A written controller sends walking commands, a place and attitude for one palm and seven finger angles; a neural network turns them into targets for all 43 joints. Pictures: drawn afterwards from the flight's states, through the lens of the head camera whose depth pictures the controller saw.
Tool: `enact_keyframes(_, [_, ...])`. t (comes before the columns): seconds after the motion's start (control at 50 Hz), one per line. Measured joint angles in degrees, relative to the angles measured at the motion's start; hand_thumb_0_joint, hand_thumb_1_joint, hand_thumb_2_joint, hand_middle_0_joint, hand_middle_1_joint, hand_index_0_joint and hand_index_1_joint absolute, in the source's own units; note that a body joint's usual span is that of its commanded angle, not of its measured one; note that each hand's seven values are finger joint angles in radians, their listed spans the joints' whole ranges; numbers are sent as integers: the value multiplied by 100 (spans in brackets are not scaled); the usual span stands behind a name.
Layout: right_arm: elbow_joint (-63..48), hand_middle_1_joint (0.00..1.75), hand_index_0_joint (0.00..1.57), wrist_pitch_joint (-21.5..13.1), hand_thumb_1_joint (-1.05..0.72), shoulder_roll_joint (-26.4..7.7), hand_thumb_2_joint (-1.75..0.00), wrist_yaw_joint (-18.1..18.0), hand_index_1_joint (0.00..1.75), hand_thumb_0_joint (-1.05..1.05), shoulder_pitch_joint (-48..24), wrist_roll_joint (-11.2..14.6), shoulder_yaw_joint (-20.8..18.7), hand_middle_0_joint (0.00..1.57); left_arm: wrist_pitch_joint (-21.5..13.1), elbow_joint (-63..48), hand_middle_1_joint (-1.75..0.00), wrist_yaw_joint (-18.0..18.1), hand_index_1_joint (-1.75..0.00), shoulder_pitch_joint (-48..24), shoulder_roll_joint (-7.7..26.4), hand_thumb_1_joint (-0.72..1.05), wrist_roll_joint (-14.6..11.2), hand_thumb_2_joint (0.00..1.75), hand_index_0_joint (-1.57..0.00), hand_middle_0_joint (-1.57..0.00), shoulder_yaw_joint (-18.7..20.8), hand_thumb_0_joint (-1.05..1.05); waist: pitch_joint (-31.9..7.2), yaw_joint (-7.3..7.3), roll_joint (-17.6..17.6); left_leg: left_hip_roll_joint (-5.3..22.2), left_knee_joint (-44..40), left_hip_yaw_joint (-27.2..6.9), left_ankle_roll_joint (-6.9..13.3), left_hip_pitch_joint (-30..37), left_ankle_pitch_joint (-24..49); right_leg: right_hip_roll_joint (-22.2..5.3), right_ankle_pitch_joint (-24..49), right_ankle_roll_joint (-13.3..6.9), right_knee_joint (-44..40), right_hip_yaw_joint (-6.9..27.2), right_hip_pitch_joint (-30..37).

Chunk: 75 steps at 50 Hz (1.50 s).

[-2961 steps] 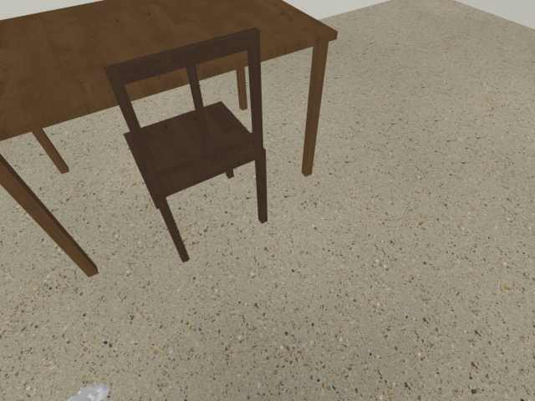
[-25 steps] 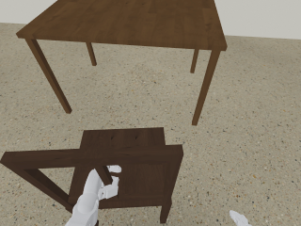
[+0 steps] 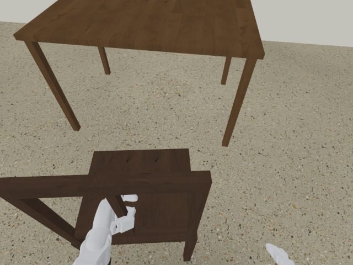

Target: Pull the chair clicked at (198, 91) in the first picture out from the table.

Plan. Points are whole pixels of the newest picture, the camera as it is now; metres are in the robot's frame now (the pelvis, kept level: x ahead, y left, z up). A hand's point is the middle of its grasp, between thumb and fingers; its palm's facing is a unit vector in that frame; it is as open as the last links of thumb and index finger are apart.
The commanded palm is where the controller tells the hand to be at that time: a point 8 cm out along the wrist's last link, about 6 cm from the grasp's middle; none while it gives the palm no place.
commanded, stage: open the thumb and straighten the fingers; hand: left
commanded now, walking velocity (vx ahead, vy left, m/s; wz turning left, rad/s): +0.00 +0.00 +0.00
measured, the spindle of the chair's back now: (123, 214) +0.26 +0.15 -0.09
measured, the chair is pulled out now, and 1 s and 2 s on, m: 0.64 0.64 0.64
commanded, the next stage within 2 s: draw the fingers out of the gap in 0.66 s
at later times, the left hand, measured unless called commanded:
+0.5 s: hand (127, 217) +0.25 +0.13 -0.07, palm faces +0.02 -0.99 -0.14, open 15.4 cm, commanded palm +0.23 +0.19 -0.05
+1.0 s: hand (116, 232) +0.21 +0.15 -0.07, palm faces +0.04 -0.99 -0.16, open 17.4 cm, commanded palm +0.18 +0.20 -0.05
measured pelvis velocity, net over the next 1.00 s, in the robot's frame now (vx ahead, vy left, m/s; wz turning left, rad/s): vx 0.03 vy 0.00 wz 0.05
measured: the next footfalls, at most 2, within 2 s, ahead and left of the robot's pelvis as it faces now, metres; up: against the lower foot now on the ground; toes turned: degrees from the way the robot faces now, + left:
none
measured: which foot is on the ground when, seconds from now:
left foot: down 0.00-1.00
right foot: down 0.00-1.00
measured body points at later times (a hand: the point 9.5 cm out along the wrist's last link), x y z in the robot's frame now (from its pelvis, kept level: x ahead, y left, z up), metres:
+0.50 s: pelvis +0.02 +0.00 -0.04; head +0.07 -0.02 +0.41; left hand +0.24 +0.19 -0.06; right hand +0.20 -0.24 -0.12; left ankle -0.02 +0.14 -0.74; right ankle +0.05 -0.13 -0.74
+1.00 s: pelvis +0.03 +0.00 -0.05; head +0.07 -0.01 +0.40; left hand +0.20 +0.20 -0.06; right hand +0.20 -0.24 -0.13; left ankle -0.02 +0.14 -0.74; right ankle +0.05 -0.13 -0.74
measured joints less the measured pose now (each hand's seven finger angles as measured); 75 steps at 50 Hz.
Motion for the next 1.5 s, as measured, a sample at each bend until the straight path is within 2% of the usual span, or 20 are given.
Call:
enact_keyframes(0.1, [-270,30,21,-376,-90,-91,-90,173,30,1,83,8,-65,20,191,-914,-135,-74,-145,341,147,50,-12,74,-50,-38,-25,5,-180,-83,-25,-17,616,-23,0,-671,-268,-22,-254,-7,586,-2,-658])
enact_keyframes(0.24, [-493,30,20,-605,-90,-227,-90,197,30,1,38,-35,-85,20,782,-1639,-134,-67,-139,532,156,-4,-12,45,-48,-42,14,2,-420,-49,132,-48,1263,-43,17,-1318,-596,-60,-574,10,1227,3,-1303])
enact_keyframes(0.34, [-647,30,20,-731,-90,-223,-90,157,30,1,28,-58,-57,20,1118,-2134,-116,-118,-118,772,165,-33,-64,31,-40,-38,10,1,-581,-11,236,-62,1601,-101,12,-1607,-799,-85,-797,11,1571,-43,-1576])
enact_keyframes(0.44, [-795,30,21,-806,-90,-211,-90,118,30,1,38,-88,-7,20,1380,-2596,-87,-160,-88,1032,127,-46,-8,24,-30,-29,-128,0,-698,25,278,-71,1894,-180,-1,-1818,-987,-105,-1005,2,1861,-112,-1760])
enact_keyframes(0.62, [-979,30,21,-780,-90,-223,-90,22,30,1,86,-108,49,21,1702,-3081,-29,-211,-30,1275,284,-53,22,21,-10,-10,-5,-1,-774,30,270,-51,2223,-303,-38,-2059,-1200,-102,-1237,-32,2164,-228,-1950])
enact_keyframes(0.76, [-992,30,21,-805,-90,-298,-90,-26,30,1,178,-110,25,21,1860,-3352,-8,-230,-8,1403,293,-53,13,20,-3,-3,-102,-1,-833,-20,314,-57,2336,-348,-35,-2141,-1281,-113,-1312,-23,2243,-271,-2000])
enact_keyframes(0.84, [-1011,30,21,-725,-90,-254,-90,-36,30,1,226,-101,0,21,1918,-3483,-4,-246,-4,1603,286,-53,12,20,-2,-2,-3,-1,-890,-42,266,-46,2336,-308,-33,-2142,-1302,-100,-1329,-24,2266,-233,-2031])
enact_keyframes(0.94, [-1095,30,21,-709,-90,-188,-90,-48,30,1,307,-80,-44,20,1918,-3917,-2,-232,-2,2207,359,-53,11,20,-1,-1,58,-1,-946,-64,263,-28,2369,-312,-28,-2151,-1338,-83,-1345,-18,2265,-239,-2026])
enact_keyframes(1.06, [-1148,30,21,-832,-90,-154,-90,-75,30,1,315,-84,-82,20,1784,-4423,-1,-243,-1,2957,366,-53,62,20,-1,-1,-111,-1,-1005,-31,293,-54,2536,-358,-3,-2263,-1407,-113,-1393,9,2362,-279,-2084])
enact_keyframes(1.16, [-1191,30,21,-893,-90,-114,-90,-102,30,1,238,-97,-71,20,1682,-4654,-1,-237,0,3270,336,-54,138,20,-1,0,-288,-1,-1028,39,281,-93,2734,-379,19,-2400,-1466,-152,-1444,29,2528,-289,-2197])
enact_keyframes(1.5, [-1560,30,21,-738,-90,44,-90,-142,30,1,212,-57,-39,21,1684,-5399,0,-253,0,4226,322,-53,290,20,-1,-1,-453,-1,-1194,141,272,-101,3130,-377,35,-2653,-1591,-157,-1524,39,2863,-270,-2434])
